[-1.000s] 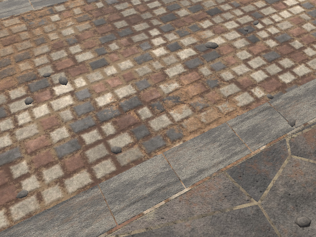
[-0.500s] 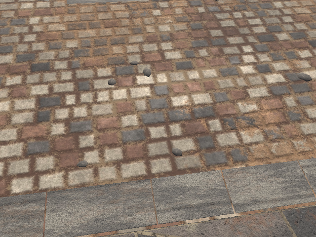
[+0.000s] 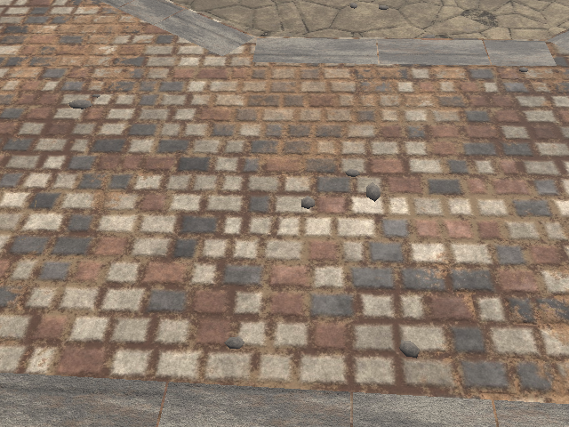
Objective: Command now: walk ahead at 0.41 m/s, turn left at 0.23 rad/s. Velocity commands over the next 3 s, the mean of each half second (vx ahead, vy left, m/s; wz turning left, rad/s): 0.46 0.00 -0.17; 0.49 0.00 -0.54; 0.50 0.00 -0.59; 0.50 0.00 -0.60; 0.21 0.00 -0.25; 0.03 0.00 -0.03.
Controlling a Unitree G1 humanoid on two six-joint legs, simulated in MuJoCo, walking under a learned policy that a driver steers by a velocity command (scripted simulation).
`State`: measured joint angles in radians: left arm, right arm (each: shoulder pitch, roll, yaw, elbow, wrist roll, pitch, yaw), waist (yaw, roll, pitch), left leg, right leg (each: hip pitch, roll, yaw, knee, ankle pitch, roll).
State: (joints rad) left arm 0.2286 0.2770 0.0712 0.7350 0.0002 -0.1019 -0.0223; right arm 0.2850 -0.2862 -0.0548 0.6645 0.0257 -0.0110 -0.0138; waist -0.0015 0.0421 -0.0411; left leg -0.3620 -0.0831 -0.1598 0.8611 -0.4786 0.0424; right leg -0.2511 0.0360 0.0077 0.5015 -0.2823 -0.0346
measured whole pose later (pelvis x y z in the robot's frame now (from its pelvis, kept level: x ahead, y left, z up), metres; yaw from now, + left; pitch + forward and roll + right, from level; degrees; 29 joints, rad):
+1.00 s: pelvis +0.48 -0.07 +0.00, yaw -27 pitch +1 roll +0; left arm 0.24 0.30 0.06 0.64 -0.01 -0.04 -0.03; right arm 0.19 -0.31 -0.05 0.74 0.01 -0.11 0.01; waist 0.00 0.01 0.08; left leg -0.45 0.07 -0.05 1.19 -0.36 -0.01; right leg -0.35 0.09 0.00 0.51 -0.17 -0.10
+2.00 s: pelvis +0.89 -0.39 +0.00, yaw -62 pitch +1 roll +0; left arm 0.23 0.30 0.07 0.61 -0.01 -0.04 -0.03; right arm 0.21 -0.32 -0.04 0.76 0.01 -0.11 0.01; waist -0.01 0.02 0.08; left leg -0.42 0.06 -0.04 1.18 -0.37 -0.01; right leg -0.36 0.10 0.01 0.51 -0.17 -0.10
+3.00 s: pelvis +1.01 -0.62 +0.00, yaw -69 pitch -1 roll +0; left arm 0.24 0.22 0.03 0.91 0.00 -0.01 0.03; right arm 0.13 -0.25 -0.03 0.92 0.00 0.01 -0.01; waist 0.00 0.00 0.03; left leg -0.28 0.00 -0.01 0.53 -0.23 -0.01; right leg -0.15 0.00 0.04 0.54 -0.36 0.01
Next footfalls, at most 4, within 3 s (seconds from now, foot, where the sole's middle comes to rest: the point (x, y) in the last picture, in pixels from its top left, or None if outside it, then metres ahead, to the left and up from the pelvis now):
0.34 left None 0.31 0.16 -0.77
0.84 right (380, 425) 0.54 -0.16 -0.77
1.34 left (347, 301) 0.88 -0.12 -0.77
1.86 right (491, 299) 0.88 -0.51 -0.77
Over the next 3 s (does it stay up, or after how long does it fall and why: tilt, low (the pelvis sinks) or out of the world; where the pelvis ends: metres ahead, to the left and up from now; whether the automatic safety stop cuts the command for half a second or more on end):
stays up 1.01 -0.62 0.00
